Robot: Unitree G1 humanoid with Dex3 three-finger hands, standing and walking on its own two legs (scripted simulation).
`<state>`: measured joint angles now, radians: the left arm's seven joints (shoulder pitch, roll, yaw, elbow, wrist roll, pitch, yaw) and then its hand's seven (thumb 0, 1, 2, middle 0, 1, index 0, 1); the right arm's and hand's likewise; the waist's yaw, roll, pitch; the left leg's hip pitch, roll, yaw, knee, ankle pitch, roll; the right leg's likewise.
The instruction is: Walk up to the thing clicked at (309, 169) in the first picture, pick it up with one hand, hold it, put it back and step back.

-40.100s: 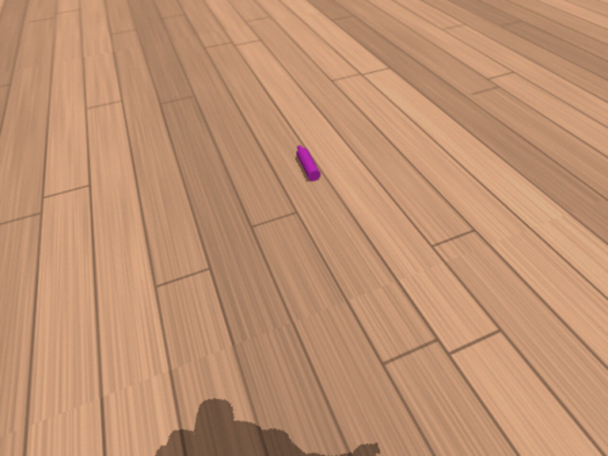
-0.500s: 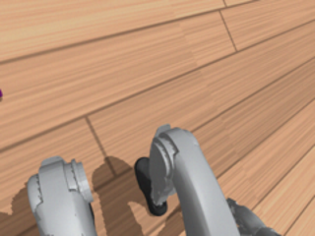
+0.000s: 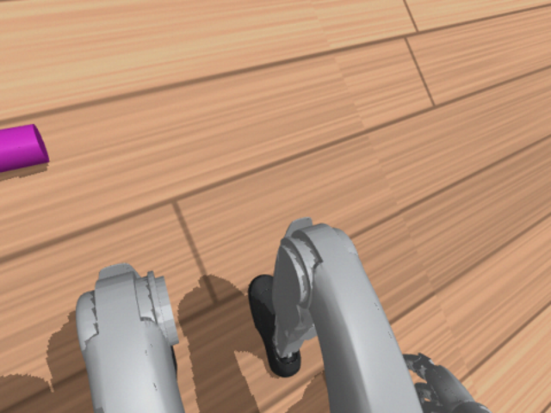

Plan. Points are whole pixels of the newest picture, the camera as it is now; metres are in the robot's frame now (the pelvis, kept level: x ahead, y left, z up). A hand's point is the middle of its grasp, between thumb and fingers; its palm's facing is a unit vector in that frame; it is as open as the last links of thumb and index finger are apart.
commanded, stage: withdraw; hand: left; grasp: from above
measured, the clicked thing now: out of the picture +0.51 +0.39 -0.31
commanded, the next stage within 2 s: home in 0.06 s
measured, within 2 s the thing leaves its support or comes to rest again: neither
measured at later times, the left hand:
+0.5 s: hand out of the picture +0.43 +0.38 -0.07, palm faces -0.43 -0.33 -0.84, open 10.8 cm
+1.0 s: hand out of the picture +0.29 +0.28 +0.14, palm faces +0.01 -0.88 -0.48, open 7.4 cm
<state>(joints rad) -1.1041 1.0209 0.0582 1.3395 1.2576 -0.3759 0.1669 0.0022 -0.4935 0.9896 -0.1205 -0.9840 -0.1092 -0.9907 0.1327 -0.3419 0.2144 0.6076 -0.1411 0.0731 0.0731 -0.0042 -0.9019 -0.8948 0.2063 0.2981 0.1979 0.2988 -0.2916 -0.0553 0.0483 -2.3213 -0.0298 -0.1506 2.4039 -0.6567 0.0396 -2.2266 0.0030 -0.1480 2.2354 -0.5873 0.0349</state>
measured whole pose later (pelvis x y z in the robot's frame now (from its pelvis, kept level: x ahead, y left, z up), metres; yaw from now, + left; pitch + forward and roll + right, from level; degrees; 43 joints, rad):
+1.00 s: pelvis +0.03 +0.00 +0.24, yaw +9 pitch +26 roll -5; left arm -0.05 0.42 0.08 0.36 0.17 0.21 0.03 0.01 0.89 0.90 -0.21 -0.31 -0.21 -0.31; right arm 0.09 -0.22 0.04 0.55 0.05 -0.06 -0.04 0.00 -0.90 -0.89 0.21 0.30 0.20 0.30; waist -0.08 0.02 -0.19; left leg -1.45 -0.01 -0.07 1.61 -0.62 0.02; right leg -1.41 0.00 -0.06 1.52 -0.57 0.01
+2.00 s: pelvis +0.11 +0.00 +0.38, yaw +11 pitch +10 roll -3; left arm 0.50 0.23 0.02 -0.12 -0.05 0.44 0.02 0.01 0.91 0.90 -0.20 -0.30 -0.20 -0.30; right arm 0.28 -0.22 0.04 0.54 0.01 -0.24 -0.18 0.01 -0.90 -0.89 0.21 0.30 0.20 0.30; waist -0.04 0.04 -0.15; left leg -0.67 0.00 -0.07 1.00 -0.51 0.01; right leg -0.64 0.01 -0.06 0.92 -0.46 0.00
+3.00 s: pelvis +0.10 +0.00 +0.38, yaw +11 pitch +10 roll -3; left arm 0.50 0.23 0.02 -0.13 -0.06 0.44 0.02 0.01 0.91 0.90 -0.20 -0.30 -0.20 -0.30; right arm 0.29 -0.22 0.03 0.53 0.01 -0.23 -0.18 0.01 -0.90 -0.89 0.21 0.30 0.20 0.30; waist -0.04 0.04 -0.16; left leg -0.68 0.00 -0.07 1.01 -0.51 0.00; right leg -0.66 0.02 -0.05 0.94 -0.47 0.00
